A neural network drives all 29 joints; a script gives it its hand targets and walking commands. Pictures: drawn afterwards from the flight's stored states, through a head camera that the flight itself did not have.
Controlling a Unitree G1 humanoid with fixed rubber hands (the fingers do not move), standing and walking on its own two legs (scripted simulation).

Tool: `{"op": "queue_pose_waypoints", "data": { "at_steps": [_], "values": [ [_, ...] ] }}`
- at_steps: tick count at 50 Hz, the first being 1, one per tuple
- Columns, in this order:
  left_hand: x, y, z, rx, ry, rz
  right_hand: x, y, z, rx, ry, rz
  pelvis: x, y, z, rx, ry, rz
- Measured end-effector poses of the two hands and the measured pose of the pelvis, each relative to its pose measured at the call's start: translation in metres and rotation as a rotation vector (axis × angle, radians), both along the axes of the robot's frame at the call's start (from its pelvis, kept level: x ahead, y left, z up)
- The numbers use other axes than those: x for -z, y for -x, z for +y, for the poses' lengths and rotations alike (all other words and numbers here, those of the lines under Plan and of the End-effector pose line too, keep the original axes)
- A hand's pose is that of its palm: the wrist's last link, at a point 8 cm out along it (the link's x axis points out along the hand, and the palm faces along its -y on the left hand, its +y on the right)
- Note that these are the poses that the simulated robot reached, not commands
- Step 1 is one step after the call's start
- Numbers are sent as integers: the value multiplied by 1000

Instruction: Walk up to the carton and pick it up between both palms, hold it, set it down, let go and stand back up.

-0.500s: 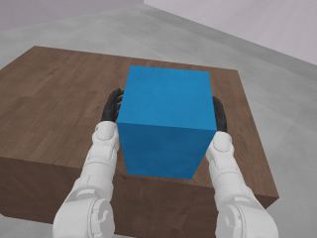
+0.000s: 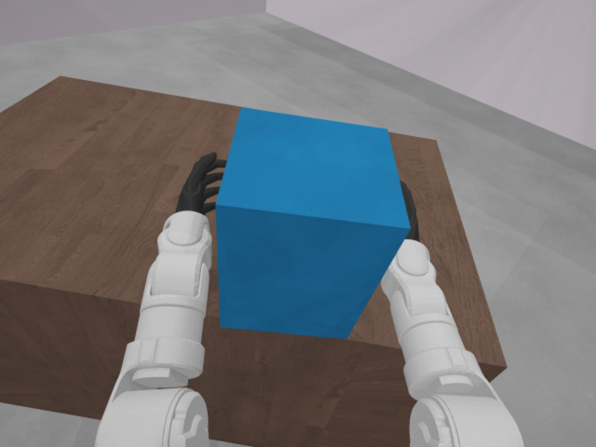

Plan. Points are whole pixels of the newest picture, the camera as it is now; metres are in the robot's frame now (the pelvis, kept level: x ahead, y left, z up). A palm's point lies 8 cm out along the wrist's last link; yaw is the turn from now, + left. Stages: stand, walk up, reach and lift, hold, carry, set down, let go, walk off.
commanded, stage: reach and lift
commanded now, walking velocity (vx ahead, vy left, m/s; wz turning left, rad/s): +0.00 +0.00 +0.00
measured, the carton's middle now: (298, 234) +0.38 -0.02 +0.12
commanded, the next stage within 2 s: hold in 1.76 s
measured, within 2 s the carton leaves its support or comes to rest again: neither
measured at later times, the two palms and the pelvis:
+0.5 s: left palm (180, 187) +0.37 +0.13 +0.21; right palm (416, 217) +0.34 -0.16 +0.19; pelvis -0.02 +0.01 +0.00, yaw -1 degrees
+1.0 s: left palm (183, 170) +0.37 +0.12 +0.23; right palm (424, 201) +0.35 -0.16 +0.21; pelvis -0.02 +0.00 +0.00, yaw -1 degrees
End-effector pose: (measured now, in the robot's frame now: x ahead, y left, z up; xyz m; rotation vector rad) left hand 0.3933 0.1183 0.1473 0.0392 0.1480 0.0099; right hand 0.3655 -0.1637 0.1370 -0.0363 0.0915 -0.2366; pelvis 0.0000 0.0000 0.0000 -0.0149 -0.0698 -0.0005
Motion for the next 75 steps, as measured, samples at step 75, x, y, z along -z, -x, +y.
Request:
{"op": "queue_pose_waypoints", "data": {
  "at_steps": [75],
  "values": [
    [-92, 32, 13, -35, 28, -5, -99, 16, 11, -34, -89, 7, 1, 14, 1, 22, 5, -19]
  ]
}}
